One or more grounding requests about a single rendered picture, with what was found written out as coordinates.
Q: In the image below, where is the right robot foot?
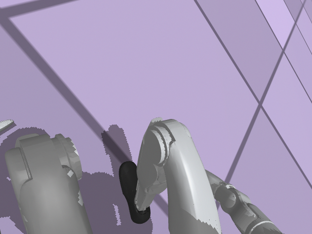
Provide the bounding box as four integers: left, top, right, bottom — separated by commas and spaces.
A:
119, 161, 151, 224

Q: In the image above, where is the right robot hand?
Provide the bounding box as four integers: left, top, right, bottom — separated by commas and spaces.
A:
205, 170, 226, 196

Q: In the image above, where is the right robot arm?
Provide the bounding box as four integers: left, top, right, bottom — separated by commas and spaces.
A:
214, 183, 283, 234

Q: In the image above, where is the left robot hand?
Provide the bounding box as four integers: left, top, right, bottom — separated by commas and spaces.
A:
0, 119, 14, 132

